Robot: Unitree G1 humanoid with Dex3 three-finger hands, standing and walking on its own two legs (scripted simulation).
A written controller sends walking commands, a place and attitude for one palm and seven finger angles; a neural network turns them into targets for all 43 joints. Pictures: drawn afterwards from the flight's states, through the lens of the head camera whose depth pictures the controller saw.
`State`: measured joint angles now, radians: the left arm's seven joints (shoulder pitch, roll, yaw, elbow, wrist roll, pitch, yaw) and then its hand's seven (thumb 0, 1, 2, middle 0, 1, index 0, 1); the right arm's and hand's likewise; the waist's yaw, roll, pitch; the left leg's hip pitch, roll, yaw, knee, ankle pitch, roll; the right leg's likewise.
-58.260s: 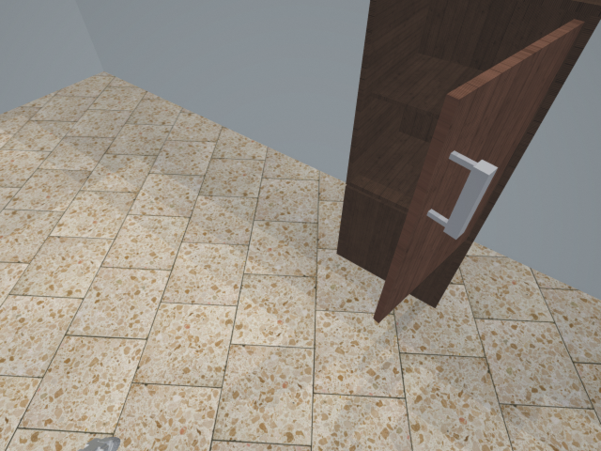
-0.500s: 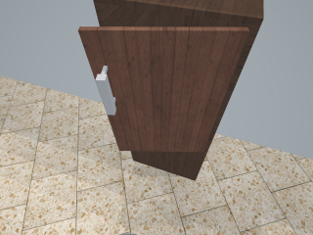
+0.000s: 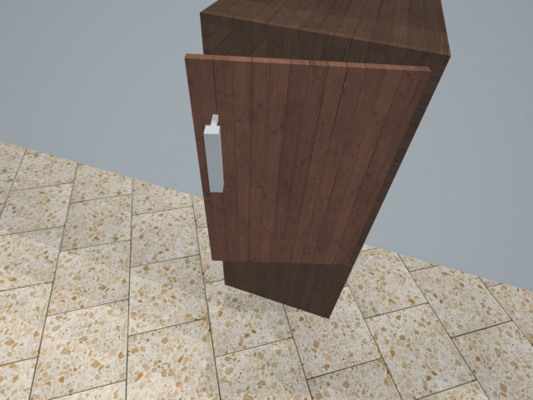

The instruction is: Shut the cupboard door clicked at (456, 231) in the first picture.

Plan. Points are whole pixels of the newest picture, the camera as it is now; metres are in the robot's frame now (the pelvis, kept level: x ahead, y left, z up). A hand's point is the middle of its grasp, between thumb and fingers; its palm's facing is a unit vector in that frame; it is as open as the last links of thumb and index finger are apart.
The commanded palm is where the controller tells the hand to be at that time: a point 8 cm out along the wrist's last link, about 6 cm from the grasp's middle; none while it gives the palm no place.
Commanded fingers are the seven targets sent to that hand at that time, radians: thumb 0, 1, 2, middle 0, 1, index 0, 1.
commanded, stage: come to a stop and stand still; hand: left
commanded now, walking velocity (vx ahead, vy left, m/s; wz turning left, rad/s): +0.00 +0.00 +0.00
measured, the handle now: (216, 153) +0.52 +0.13 +0.08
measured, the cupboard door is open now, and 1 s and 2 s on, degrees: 18 18 18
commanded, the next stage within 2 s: look again from close up in 0.08 s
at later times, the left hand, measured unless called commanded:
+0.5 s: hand out of the picture -0.01 +0.18 -0.18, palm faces +0.02 -0.99 -0.14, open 7.4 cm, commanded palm none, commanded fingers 0.00 0.90 0.90 -0.20 -0.30 -0.20 -0.30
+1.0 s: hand out of the picture +0.05 +0.19 -0.18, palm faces -0.02 -0.99 -0.15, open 7.4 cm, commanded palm none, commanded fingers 0.00 0.90 0.90 -0.20 -0.30 -0.20 -0.30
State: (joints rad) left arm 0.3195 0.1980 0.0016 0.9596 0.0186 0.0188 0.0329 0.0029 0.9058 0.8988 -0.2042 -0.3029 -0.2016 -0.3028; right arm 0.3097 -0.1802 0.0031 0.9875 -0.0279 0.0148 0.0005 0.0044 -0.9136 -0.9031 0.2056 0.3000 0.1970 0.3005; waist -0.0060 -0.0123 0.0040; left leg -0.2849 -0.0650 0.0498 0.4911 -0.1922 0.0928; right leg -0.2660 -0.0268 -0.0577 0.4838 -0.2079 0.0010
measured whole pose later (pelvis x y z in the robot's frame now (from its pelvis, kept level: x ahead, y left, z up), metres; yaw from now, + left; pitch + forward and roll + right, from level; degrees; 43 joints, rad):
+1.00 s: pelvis +0.05 +0.02 +0.01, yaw -1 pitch -1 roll -1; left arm 0.30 0.18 0.00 1.09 0.02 0.02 0.03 0.00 0.91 0.90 -0.20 -0.30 -0.20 -0.30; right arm 0.29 -0.13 0.00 1.12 -0.02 -0.02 -0.04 0.00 -0.91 -0.90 0.21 0.30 0.20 0.30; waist -0.01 -0.06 0.02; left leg -0.17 -0.10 0.08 0.39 -0.21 0.13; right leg -0.21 -0.04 -0.01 0.49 -0.31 0.00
